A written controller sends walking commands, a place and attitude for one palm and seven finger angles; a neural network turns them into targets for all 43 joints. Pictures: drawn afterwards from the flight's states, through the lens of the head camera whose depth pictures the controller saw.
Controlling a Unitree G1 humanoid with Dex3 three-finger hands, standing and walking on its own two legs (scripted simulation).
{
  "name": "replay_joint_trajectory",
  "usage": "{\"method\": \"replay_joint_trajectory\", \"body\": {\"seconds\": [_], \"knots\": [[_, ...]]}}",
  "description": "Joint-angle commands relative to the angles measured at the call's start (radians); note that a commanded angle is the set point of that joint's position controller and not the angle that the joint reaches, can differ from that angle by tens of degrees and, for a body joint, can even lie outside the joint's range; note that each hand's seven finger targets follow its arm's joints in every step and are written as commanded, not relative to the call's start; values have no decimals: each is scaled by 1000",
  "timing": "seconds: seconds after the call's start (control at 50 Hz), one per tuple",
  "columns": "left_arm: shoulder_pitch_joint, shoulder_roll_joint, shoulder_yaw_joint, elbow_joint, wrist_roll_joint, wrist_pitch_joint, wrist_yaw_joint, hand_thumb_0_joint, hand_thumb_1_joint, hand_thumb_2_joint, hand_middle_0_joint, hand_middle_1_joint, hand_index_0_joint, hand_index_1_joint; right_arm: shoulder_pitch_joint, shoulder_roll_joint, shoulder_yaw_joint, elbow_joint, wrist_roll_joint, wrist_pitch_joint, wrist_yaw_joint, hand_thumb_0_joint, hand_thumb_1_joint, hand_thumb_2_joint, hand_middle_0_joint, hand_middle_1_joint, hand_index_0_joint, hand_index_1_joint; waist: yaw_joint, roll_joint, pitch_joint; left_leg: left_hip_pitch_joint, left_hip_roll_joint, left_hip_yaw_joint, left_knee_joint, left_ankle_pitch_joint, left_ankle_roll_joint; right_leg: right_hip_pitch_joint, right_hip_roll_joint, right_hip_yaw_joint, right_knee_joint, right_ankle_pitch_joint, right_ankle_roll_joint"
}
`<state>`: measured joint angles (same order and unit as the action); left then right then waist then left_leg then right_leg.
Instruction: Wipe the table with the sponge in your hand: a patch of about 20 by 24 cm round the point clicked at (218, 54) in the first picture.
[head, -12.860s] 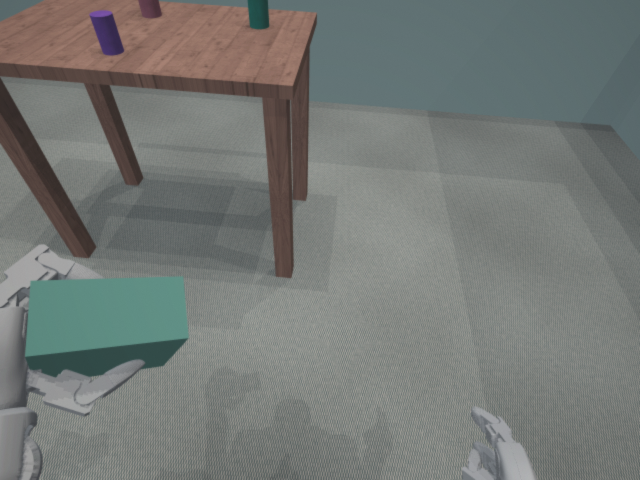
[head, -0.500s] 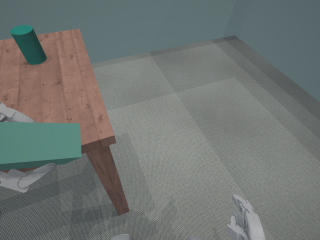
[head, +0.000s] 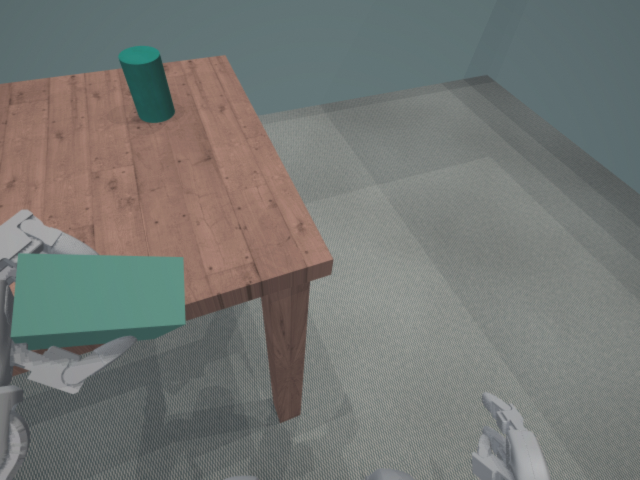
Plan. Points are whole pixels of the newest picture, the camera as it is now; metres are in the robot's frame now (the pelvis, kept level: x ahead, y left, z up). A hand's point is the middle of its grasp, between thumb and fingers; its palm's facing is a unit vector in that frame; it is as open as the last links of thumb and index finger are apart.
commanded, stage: shuffle to correct the standing spot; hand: left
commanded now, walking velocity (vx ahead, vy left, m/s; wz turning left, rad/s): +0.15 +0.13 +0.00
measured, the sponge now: (123, 304) +0.24 +0.20 +0.15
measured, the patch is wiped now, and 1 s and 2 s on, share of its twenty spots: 0.00 0.00 0.00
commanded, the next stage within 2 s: come to a stop and stand still in 1.06 s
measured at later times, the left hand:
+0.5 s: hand out of the picture +0.21 +0.31 +0.17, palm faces +0.37 -0.87 -0.34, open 10.3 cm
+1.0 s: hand out of the picture +0.25 +0.31 +0.18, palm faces +0.42 -0.84 -0.35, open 10.3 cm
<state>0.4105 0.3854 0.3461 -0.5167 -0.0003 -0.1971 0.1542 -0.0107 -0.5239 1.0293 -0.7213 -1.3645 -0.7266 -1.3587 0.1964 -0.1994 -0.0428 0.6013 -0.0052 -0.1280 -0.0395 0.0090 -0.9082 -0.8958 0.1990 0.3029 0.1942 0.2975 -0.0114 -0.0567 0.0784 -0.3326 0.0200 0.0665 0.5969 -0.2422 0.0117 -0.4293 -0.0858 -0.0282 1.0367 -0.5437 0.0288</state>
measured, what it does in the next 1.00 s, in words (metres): steps on the spot: right foot, then left foot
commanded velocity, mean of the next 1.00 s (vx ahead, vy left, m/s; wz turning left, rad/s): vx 0.18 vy -0.04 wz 0.00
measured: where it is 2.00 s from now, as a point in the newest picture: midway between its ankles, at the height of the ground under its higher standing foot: outside the picture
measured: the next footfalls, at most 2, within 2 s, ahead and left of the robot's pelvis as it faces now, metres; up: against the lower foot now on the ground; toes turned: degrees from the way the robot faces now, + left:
right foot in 0.18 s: +0.02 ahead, -0.04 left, +0.00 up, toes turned -9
left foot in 0.50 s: +0.08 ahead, +0.23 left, +0.00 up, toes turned +5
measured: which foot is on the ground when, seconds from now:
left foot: down 0.00-0.18, up 0.20-0.48, down 0.50-0.90, up 0.92-1.00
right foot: up 0.00-0.16, down 0.18-0.52, up 0.54-0.84, down 0.86-1.00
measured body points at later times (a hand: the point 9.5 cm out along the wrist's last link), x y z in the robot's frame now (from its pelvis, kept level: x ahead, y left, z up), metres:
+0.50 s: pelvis -0.01 +0.08 +0.00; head +0.00 +0.10 +0.45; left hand +0.19 +0.35 +0.19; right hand +0.14 -0.18 -0.08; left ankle +0.04 +0.22 -0.73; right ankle -0.02 -0.04 -0.73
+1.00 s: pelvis +0.03 +0.07 +0.01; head +0.03 +0.07 +0.46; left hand +0.22 +0.35 +0.20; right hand +0.19 -0.15 -0.09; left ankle +0.02 +0.20 -0.68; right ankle +0.04 +0.00 -0.73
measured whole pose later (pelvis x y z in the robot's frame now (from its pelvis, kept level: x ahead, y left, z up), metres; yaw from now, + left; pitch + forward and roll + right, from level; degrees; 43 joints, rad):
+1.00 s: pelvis +0.03 +0.07 +0.01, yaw +0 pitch -1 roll +0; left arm 0.40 0.33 0.30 -0.48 -0.02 -0.13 0.16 -0.01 -0.53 1.03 -0.73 -1.36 -0.73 -1.35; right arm 0.22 -0.18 0.03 0.66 0.00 -0.07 -0.05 0.01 -0.90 -0.89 0.21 0.30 0.20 0.30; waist 0.03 -0.01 0.00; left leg -0.40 0.05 0.05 0.94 -0.45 -0.02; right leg -0.26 0.00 -0.13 0.56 -0.30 -0.08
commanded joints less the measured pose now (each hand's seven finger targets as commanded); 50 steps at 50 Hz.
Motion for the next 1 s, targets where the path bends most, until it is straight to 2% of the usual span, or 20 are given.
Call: {"method": "replay_joint_trajectory", "body": {"seconds": [0.0, 0.12, 0.14, 0.18, 0.22, 0.26, 0.3, 0.38, 0.44, 0.46, 0.48, 0.5, 0.54, 0.62, 0.8, 0.84, 0.88, 0.9, 0.92, 0.98], "knots": [[40, 184, 169, -378, -35, -113, 25, 0, 100, 1300, -1200, -1600, -1200, -1600, -58, -124, -33, -128, 14, -66, 17, 0, -900, -900, 200, 300, 200, 300, 13, 321, -276, 188, 170, -181, -194, 326, 140, -25, 39, -63, -28, 54, -5], [81, 177, 193, -114, -53, -54, 20, 0, 100, 1300, -1200, -1600, -1200, -1600, -49, -120, 5, -114, 4, -27, -10, 0, -900, -900, 200, 300, 200, 300, 23, 178, -207, -85, 156, -159, -229, -158, 81, 315, 52, -103, -561, 211, -27], [50, 173, 177, -72, -45, -43, 19, 0, 100, 1300, -1200, -1600, -1200, -1600, -40, -111, 11, -117, 4, -12, -11, 0, -900, -900, 200, 300, 200, 300, 16, 87, -197, -175, 117, -140, -159, -243, 52, 392, -9, -20, -639, 192, -62], [-24, 186, 162, 0, -35, -35, 11, 0, 100, 1300, -1200, -1600, -1200, -1600, -43, -123, 1, -127, -2, 11, -4, 0, -900, -900, 200, 300, 200, 300, 25, -205, -93, -361, -16, -56, 317, -240, -16, 308, -350, 534, -852, -68, -238], [-132, 125, 92, 6, -30, -42, -2, 0, 100, 1300, -1200, -1600, -1200, -1600, -50, -160, -13, -107, 10, -3, 14, 0, -900, -900, 200, 300, 200, 300, 5, -221, -50, -360, 4, -119, 519, -130, -36, 205, -331, 483, -855, 47, -226], [-129, 122, 70, 19, -23, -62, -2, 0, 100, 1300, -1200, -1600, -1200, -1600, -57, -125, 18, -86, 9, 1, 1, 0, -900, -900, 200, 300, 200, 300, 9, -103, -45, -343, 51, -92, 495, -49, -38, 245, -257, 234, -780, 290, -196], [-176, 127, 47, -29, -6, -77, -1, 0, 100, 1300, -1200, -1600, -1200, -1600, -76, -108, 29, -86, 1, 0, -13, 0, -900, -900, 200, 300, 200, 300, 17, -88, -67, -241, 48, -36, 347, -34, -23, 219, -198, 89, -746, 382, -153], [-186, 164, 75, -204, 0, -92, 21, 0, 100, 1300, -1200, -1600, -1200, -1600, -100, -91, 12, -109, -15, -30, -32, 0, -900, -900, 200, 300, 200, 300, 56, -70, -104, -19, -2, 81, 66, -29, 3, 201, -171, 80, -738, 277, -165], [-136, 193, 118, -324, -16, -90, 32, 0, 100, 1300, -1200, -1600, -1200, -1600, -65, -95, -5, -122, -13, -31, -41, 0, -900, -900, 200, 300, 200, 300, 31, 68, -166, 180, -22, 86, -91, -5, -9, 149, -108, 34, -600, 106, -129], [-133, 208, 135, -346, -20, -96, 34, 0, 100, 1300, -1200, -1600, -1200, -1600, -48, -115, -14, -127, -6, -30, -46, 0, -900, -900, 200, 300, 200, 300, 20, 175, -188, 238, 25, 8, -153, -36, 3, 114, -63, 3, -460, 88, -99], [-116, 206, 154, -360, -25, -101, 38, 0, 100, 1300, -1200, -1600, -1200, -1600, -39, -147, -24, -134, -2, -27, -46, 0, -900, -900, 200, 300, 200, 300, 15, 393, -218, 325, 191, -280, -242, -9, 71, -21, 45, -68, -234, 46, -42], [-107, 202, 146, -355, -20, -107, 38, 0, 100, 1300, -1200, -1600, -1200, -1600, -43, -138, -23, -142, -1, -26, -40, 0, -900, -900, 200, 300, 200, 300, 11, 459, -199, 343, 324, -504, -324, 135, 154, -142, 99, -47, -36, -92, -28], [-49, 227, 181, -256, -28, -99, 29, 0, 100, 1300, -1200, -1600, -1200, -1600, -64, -108, -11, -126, -6, -23, -38, 0, -900, -900, 200, 300, 200, 300, -1, 359, -178, 278, 369, -554, -350, 71, 207, -205, 50, 38, 138, -35, -34], [85, 135, 146, -256, -38, -86, 6, 0, 100, 1300, -1200, -1600, -1200, -1600, -46, -118, -22, -120, 13, -25, -13, 0, -900, -900, 200, 300, 200, 300, 11, 260, -219, 225, 256, -213, -259, 220, 154, -145, 39, -18, 16, 173, -22], [-90, 161, 110, -174, -23, -23, 16, 0, 100, 1300, -1200, -1600, -1200, -1600, -60, -109, 18, -125, 10, -18, -33, 0, -900, -900, 200, 300, 200, 300, 17, 183, -177, 8, 220, -105, -202, -138, 68, 259, 95, -107, -568, 233, -18], [-144, 181, 109, -196, -18, -17, 22, 0, 100, 1300, -1200, -1600, -1200, -1600, -64, -100, 22, -124, 5, -7, -39, 0, -900, -900, 200, 300, 200, 300, 4, 107, -172, -78, 141, -42, -74, -282, 35, 308, 16, 24, -646, 168, -67], [-184, 189, 107, -211, -22, -4, 23, 0, 100, 1300, -1200, -1600, -1200, -1600, -76, -86, 27, -127, 1, -5, -31, 0, -900, -900, 200, 300, 200, 300, 21, -105, -150, -173, 1, 36, 189, -283, -10, 284, -173, 363, -783, 3, -183], [-173, 167, 78, -207, -31, -3, 20, 0, 100, 1300, -1200, -1600, -1200, -1600, -97, -103, 5, -132, 13, -10, -24, 0, -900, -900, 200, 300, 200, 300, 42, -194, -102, -236, 1, 1, 366, -270, -18, 274, -260, 489, -848, -33, -250], [-160, 164, 73, -225, -33, -8, 22, 0, 100, 1300, -1200, -1600, -1200, -1600, -109, -111, 4, -131, 16, -7, -18, 0, -900, -900, 200, 300, 200, 300, 36, -138, -91, -288, 14, -36, 469, -258, -24, 296, -285, 511, -847, 54, -294], [-86, 174, 111, -218, -30, -25, 33, 0, 100, 1300, -1200, -1600, -1200, -1600, -107, -75, 43, -112, 5, 14, -19, 0, -900, -900, 200, 300, 200, 300, 26, 12, -105, -229, 61, -31, 380, -194, -27, 282, -222, 240, -746, 377, -260]]}}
